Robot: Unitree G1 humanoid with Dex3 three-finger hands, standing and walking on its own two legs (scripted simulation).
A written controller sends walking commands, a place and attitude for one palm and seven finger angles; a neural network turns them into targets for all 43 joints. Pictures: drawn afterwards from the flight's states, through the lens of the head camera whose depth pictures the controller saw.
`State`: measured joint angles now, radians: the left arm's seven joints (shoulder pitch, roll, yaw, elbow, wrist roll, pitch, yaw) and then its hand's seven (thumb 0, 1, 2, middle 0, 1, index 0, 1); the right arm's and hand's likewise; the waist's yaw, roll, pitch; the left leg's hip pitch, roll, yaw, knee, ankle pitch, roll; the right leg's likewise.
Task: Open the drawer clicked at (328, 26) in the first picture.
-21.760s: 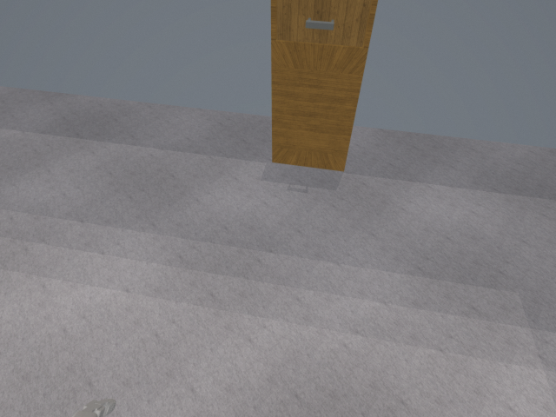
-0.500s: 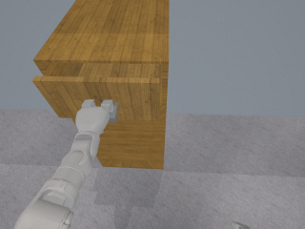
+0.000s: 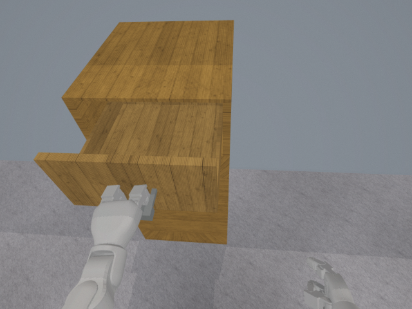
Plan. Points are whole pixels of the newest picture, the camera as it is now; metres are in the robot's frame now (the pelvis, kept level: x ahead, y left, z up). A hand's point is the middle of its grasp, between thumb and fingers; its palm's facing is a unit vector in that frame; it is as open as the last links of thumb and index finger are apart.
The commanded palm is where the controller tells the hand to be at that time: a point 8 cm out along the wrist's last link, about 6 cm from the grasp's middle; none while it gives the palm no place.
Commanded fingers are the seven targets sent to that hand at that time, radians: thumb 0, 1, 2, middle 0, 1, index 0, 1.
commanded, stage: pull the drawer open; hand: left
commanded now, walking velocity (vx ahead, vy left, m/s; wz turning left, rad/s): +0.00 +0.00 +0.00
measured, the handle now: (129, 202) +0.32 +0.19 +0.02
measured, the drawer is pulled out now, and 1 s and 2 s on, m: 0.18 0.30 0.30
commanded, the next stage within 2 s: open the thumb to release the handle in 0.88 s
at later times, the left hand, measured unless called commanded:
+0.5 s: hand (113, 282) +0.18 +0.18 +0.00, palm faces +0.00 -0.12 -0.99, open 5.6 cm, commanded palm +0.12 +0.19 +0.05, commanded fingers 0.00 0.90 0.90 -0.40 -1.35 -0.40 -1.35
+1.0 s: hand (108, 296) +0.15 +0.19 +0.00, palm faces +0.02 -0.09 -1.00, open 5.6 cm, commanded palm +0.13 +0.20 +0.05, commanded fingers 0.00 0.76 0.84 -0.39 -1.34 -0.39 -1.34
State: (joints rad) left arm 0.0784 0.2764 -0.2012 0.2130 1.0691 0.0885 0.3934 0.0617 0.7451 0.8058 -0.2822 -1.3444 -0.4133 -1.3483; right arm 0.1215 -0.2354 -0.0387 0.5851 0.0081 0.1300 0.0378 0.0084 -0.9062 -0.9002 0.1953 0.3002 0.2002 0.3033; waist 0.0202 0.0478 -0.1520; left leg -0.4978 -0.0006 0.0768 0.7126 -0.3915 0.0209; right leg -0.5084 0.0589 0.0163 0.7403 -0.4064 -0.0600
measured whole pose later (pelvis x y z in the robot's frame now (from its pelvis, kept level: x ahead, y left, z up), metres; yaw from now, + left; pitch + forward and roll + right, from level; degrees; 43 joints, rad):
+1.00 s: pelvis -0.01 -0.02 -0.03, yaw +0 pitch +12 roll +3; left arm 0.63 0.36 -0.08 -0.22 1.05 -0.07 0.50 0.04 0.72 0.79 -0.28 -1.33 -0.41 -1.35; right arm 0.13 -0.24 -0.01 0.54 -0.04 0.10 0.06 0.01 -0.90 -0.90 0.20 0.30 0.20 0.30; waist 0.05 0.04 -0.14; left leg -0.64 0.01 0.08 0.89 -0.46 -0.01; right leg -0.68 0.07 0.02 0.96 -0.49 -0.09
